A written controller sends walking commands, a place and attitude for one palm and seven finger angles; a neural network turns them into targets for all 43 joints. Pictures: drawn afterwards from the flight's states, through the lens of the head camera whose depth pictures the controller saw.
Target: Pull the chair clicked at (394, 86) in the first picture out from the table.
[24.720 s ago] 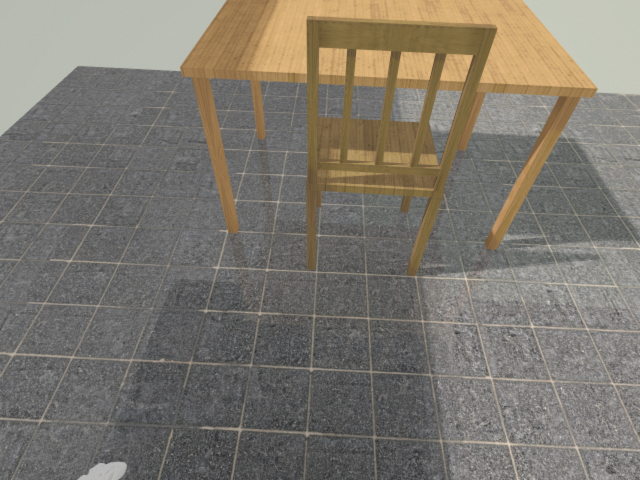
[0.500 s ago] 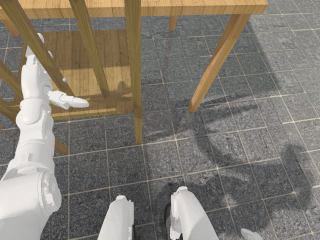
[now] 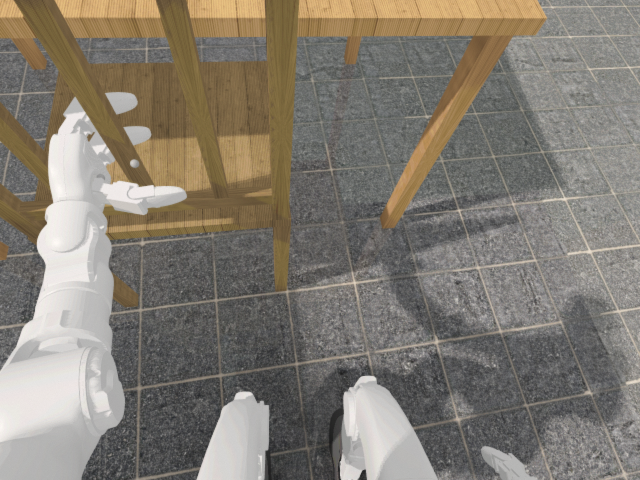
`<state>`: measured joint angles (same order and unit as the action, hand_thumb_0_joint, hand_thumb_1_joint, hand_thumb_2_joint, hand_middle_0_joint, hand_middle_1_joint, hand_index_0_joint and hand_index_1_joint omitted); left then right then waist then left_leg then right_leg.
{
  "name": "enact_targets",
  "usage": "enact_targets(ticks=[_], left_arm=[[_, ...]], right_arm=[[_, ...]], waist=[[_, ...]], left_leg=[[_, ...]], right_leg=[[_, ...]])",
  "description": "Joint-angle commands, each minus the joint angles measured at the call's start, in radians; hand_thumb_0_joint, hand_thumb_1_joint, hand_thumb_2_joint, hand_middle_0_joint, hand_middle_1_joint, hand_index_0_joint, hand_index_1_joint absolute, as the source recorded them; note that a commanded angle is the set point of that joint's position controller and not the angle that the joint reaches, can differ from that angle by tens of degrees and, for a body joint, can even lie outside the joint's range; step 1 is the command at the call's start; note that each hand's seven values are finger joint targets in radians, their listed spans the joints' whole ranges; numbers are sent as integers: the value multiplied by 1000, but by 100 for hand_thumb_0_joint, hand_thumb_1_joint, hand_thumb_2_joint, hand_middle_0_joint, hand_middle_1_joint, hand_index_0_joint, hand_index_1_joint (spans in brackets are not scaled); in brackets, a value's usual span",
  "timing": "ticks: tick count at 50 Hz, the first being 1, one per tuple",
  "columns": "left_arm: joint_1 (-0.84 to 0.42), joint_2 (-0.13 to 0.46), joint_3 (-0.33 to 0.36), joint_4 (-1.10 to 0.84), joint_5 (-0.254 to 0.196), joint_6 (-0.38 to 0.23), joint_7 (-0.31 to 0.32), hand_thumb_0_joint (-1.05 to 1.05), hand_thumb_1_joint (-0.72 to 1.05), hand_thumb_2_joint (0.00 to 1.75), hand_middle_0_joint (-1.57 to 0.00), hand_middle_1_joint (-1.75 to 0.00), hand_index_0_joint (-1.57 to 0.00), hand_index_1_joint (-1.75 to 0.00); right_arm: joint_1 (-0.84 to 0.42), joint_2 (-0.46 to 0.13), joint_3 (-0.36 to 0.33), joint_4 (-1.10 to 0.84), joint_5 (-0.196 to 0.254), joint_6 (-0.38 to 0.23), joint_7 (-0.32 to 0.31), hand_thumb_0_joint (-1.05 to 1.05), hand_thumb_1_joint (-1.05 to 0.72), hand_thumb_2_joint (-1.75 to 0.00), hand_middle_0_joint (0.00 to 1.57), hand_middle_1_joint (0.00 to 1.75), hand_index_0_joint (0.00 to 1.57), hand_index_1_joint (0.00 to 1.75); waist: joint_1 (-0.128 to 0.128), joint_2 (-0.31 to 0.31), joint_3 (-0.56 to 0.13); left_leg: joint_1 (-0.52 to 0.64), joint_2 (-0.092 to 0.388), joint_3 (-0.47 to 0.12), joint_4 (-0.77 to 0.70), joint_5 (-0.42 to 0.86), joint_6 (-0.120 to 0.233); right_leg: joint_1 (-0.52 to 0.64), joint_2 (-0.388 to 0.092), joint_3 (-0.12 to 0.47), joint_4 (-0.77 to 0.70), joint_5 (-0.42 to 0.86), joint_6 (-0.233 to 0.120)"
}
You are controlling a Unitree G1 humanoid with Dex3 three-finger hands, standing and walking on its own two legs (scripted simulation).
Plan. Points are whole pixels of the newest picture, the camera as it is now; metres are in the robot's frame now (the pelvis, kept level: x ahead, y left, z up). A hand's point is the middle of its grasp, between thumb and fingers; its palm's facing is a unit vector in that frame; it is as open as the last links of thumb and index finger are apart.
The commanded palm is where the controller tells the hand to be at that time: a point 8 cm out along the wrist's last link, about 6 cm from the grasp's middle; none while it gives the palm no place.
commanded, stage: hook a spindle and tug to test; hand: left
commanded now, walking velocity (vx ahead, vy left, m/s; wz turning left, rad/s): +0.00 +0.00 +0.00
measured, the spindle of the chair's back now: (108, 125) +0.51 +0.24 +0.06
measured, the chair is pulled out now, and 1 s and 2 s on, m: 0.00 0.03 0.13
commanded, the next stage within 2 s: step backward, pulling the chair out in 0.98 s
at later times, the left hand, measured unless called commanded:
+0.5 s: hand (137, 164) +0.48 +0.21 +0.03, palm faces +0.14 -0.99 -0.01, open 5.6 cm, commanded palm +0.44 +0.24 +0.04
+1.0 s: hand (142, 182) +0.45 +0.20 +0.03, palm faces +0.13 -0.99 -0.02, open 5.6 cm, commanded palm +0.42 +0.24 +0.04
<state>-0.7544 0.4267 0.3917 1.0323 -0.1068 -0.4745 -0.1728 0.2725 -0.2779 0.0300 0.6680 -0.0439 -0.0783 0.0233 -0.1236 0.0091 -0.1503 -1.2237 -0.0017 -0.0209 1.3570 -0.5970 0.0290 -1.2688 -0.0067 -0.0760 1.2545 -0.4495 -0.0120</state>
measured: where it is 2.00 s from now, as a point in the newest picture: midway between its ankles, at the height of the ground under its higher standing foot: outside the picture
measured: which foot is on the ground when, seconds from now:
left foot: down 0.00-1.00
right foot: down 0.00-1.00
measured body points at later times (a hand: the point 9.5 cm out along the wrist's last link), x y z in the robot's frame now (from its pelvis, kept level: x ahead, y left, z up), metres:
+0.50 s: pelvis +0.01 +0.00 +0.01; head +0.16 +0.03 +0.43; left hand +0.46 +0.26 +0.04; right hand +0.08 -0.27 -0.11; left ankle +0.01 +0.10 -0.61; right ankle +0.07 -0.12 -0.61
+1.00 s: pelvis +0.02 +0.00 +0.01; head +0.16 +0.02 +0.44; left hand +0.44 +0.25 +0.04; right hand +0.12 -0.26 -0.10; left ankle +0.01 +0.10 -0.61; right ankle +0.07 -0.12 -0.61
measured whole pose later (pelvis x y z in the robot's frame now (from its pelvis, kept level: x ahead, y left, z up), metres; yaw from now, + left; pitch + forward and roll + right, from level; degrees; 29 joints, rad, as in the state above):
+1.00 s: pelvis +0.02 +0.00 +0.01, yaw +0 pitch +26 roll -2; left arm -0.53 0.32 0.34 0.80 -0.15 -0.46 -0.14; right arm 0.24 -0.26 0.01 0.66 -0.03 -0.08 0.03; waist -0.08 0.01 -0.16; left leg -1.14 0.00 -0.01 1.30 -0.61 0.02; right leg -1.20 0.00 -0.06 1.22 -0.47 -0.01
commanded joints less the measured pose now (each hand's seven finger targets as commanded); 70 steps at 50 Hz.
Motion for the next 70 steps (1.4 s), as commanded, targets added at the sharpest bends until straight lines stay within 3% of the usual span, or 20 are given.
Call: enact_targets(ticks=[1,3,8,11,14,16,25,34,40,47,49,53,54,55,56,57,60,63,65,70], left_arm=[[-391,173,-31,-246,-1,-90,-10,0,17,59,-50,-145,-50,-145],[-385,158,-40,-240,-7,-87,-10,0,28,64,-50,-145,-50,-145],[-361,167,-33,-290,-9,-96,-7,0,56,76,-50,-145,-50,-145],[-340,140,-55,-298,-6,-100,-4,0,73,83,-50,-145,-50,-145],[-334,167,-36,-301,-1,-105,-1,0,90,90,-50,-145,-50,-145],[-341,151,-45,-308,-1,-107,2,0,90,90,-50,-145,-50,-145],[-216,111,-64,-338,-14,-97,-7,0,90,90,-50,-145,-50,-145],[-120,125,-34,-362,-23,-79,-4,0,90,90,-50,-145,-50,-145],[-74,74,-68,-442,-32,-73,0,0,90,90,-50,-145,-50,-145],[-50,58,-72,-466,-35,-65,10,0,90,90,-50,-145,-50,-145],[-56,92,-46,-441,-31,-65,14,0,90,90,-50,-145,-50,-145],[-47,84,-46,-453,-34,-71,7,0,90,90,-50,-145,-50,-145],[-121,115,-35,-443,-27,-73,10,0,90,90,-50,-145,-50,-145],[-259,433,31,-548,109,56,144,0,90,90,-50,-145,-50,-145],[-257,329,-47,-573,111,127,196,0,90,90,-50,-145,-50,-145],[-175,256,-87,-503,119,188,229,0,90,90,-50,-145,-50,-145],[-4,126,-168,-302,125,295,285,0,90,90,-50,-145,-50,-145],[-56,111,-190,-192,122,308,310,0,90,90,-50,-145,-50,-145],[-99,115,-182,-156,125,279,320,0,90,90,-50,-145,-50,-145],[-129,73,-212,-105,125,235,313,0,90,90,-50,-145,-50,-145]], right_arm=[[145,-179,-75,-50,4,-21,-12,0,-90,-90,20,30,20,30],[144,-178,-76,-45,5,-21,-9,0,-90,-90,20,30,20,30],[154,-179,-85,-42,3,-21,-6,0,-90,-90,20,30,20,30],[151,-173,-84,-40,4,-20,-2,0,-90,-90,20,30,20,30],[148,-175,-85,-41,4,-19,-3,0,-90,-90,20,30,20,30],[148,-170,-85,-35,3,-18,-2,0,-90,-90,20,30,20,30],[138,-162,-88,-47,8,-13,1,0,-90,-90,20,30,20,30],[114,-156,-85,-69,11,-15,-4,0,-90,-90,20,30,20,30],[107,-150,-93,-75,15,-20,-4,0,-90,-90,20,30,20,30],[85,-142,-90,-79,16,-27,-9,0,-90,-90,20,30,20,30],[85,-149,-88,-78,15,-27,-15,0,-90,-90,20,30,20,30],[78,-141,-87,-79,15,-34,-18,0,-90,-90,20,30,20,30],[84,-146,-84,-72,13,-36,-23,0,-90,-90,20,30,20,30],[102,-156,-99,-143,73,63,-48,0,-90,-90,20,30,20,30],[124,-130,-95,-177,81,89,-73,0,-90,-90,20,30,20,30],[105,-123,-92,-175,91,113,-87,0,-90,-90,20,30,20,30],[105,-122,-76,-156,100,172,-115,0,-90,-90,20,30,20,30],[110,-137,-70,-131,96,202,-128,0,-90,-90,20,30,20,30],[120,-140,-75,-110,86,204,-132,0,-90,-90,20,30,20,30],[126,-135,-91,-61,71,197,-126,0,-90,-90,20,30,20,30]], waist=[[-12,148,-551],[-11,149,-529],[-1,158,-582],[0,149,-558],[0,139,-547],[2,168,-548],[20,153,-537],[36,95,-509],[42,118,-547],[42,96,-512],[38,65,-489],[48,82,-514],[32,77,-498],[70,108,-660],[35,137,-599],[34,153,-558],[22,58,-410],[16,68,-338],[17,141,-339],[21,240,-331]], left_leg=[[354,-7,-56,-197,414,-51],[353,-6,-55,-200,410,-53],[400,-2,-59,-200,484,-65],[397,-1,-58,-207,493,-64],[381,-2,-54,-210,459,-57],[402,-1,-57,-213,477,-64],[417,5,-50,-213,563,-68],[324,-7,-27,-217,478,-44],[416,7,-37,-210,600,-67],[363,-2,-26,-217,512,-56],[325,-5,-25,-216,469,-49],[326,-9,-17,-210,478,-48],[315,-7,-23,-208,460,-47],[571,-1,19,-377,403,-16],[606,-15,19,-432,408,-8],[617,-6,5,-462,440,-13],[614,29,-42,-548,449,-7],[683,74,-72,-616,601,-7],[777,98,-87,-632,783,-12],[922,142,-118,-665,1022,-28]], right_leg=[[321,39,32,-113,243,-22],[316,40,30,-119,236,-23],[338,42,27,-116,275,-24],[342,44,25,-119,281,-25],[350,44,28,-122,271,-26],[335,43,26,-123,268,-26],[364,42,25,-123,322,-25],[442,40,42,-126,341,-21],[405,39,32,-119,365,-19],[430,37,39,-124,347,-18],[436,37,42,-122,335,-17],[455,34,49,-120,353,-17],[437,33,48,-116,339,-18],[770,-46,172,-314,352,-24],[818,-45,145,-370,458,-19],[789,-50,126,-374,484,-16],[794,-51,104,-436,491,-3],[809,-41,87,-492,559,14],[794,-33,85,-526,600,21],[737,-6,84,-581,508,25]])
